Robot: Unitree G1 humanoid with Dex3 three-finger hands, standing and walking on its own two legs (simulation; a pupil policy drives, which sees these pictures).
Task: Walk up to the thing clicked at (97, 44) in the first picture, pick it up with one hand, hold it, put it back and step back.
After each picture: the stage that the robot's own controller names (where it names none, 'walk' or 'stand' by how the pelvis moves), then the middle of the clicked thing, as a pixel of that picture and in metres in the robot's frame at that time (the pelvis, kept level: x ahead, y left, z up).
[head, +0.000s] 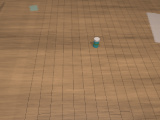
stand; (96, 42) +1.40 -0.21 -0.72
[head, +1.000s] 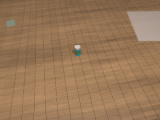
walk; (77, 50) +1.29 +0.11 -0.69
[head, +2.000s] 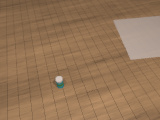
walk; (59, 82) +0.80 +0.23 -0.71
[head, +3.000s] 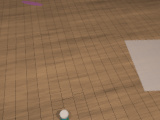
walk; (64, 116) +0.50 +0.13 -0.72
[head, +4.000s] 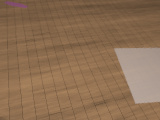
stand; out of the picture +0.36 +0.14 -0.71
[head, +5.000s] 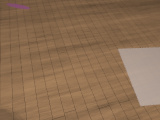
stand; out of the picture +0.32 +0.13 -0.72
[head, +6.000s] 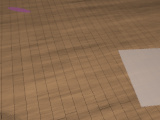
stand; out of the picture +0.33 +0.13 -0.73
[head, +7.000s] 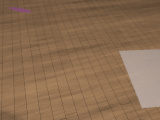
stand; out of the picture +0.32 +0.13 -0.73
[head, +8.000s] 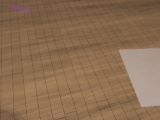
stand; out of the picture +0.32 +0.13 -0.73
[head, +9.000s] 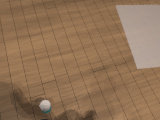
go down; (45, 106) +0.35 +0.15 -0.59
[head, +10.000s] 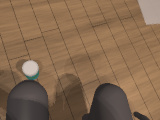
go down; (31, 70) +0.40 +0.19 -0.31
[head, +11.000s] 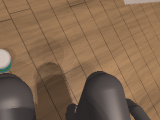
close in; (1, 61) +0.39 +0.22 -0.26
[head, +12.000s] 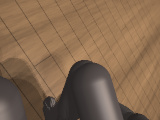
close; out of the picture +0.39 +0.24 -0.22
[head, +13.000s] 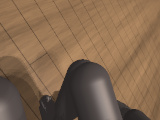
close; out of the picture +0.38 +0.25 -0.22
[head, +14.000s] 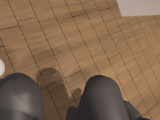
lift; out of the picture +0.32 +0.26 -0.11
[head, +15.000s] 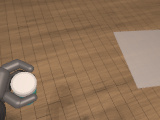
lift; (25, 89) +0.31 +0.17 +0.04
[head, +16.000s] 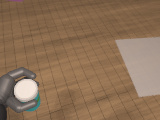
hold; (28, 96) +0.30 +0.17 +0.01
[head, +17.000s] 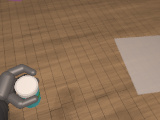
hold; (29, 92) +0.31 +0.17 +0.01
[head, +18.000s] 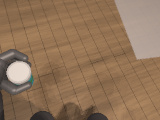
crouch; (21, 77) +0.36 +0.18 -0.05
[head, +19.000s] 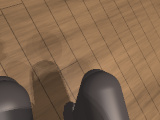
lower; out of the picture +0.39 +0.25 -0.17
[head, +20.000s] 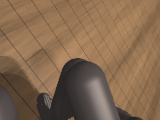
lower; out of the picture +0.40 +0.28 -0.22
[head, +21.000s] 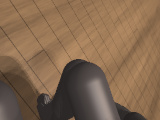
lower; out of the picture +0.40 +0.28 -0.23
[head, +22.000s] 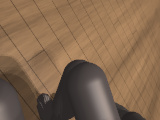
lower; out of the picture +0.39 +0.28 -0.23
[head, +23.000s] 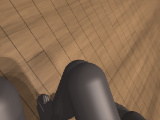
lower; out of the picture +0.39 +0.27 -0.23
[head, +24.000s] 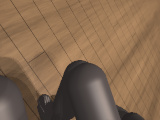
open; out of the picture +0.37 +0.26 -0.23
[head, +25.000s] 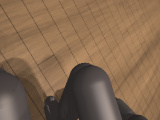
stand; out of the picture +0.38 +0.25 -0.24
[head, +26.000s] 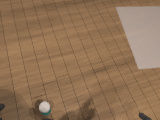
stand; (45, 108) +0.36 +0.16 -0.57
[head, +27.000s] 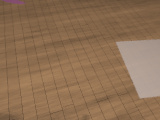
stand; out of the picture +0.34 +0.15 -0.66
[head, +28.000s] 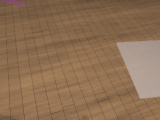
stand; out of the picture +0.34 +0.15 -0.67
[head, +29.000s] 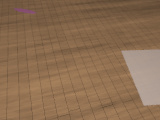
stand; out of the picture +0.36 +0.13 -0.72
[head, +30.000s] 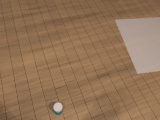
walk; (58, 109) +0.42 +0.09 -0.71
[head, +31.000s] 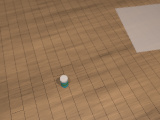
walk; (64, 81) +0.68 +0.16 -0.70
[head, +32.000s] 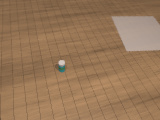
stand; (61, 66) +0.99 +0.15 -0.70
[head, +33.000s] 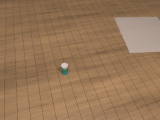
stand; (64, 68) +0.97 +0.14 -0.72
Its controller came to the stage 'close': yes
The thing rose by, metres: 0.72
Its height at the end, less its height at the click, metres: +0.00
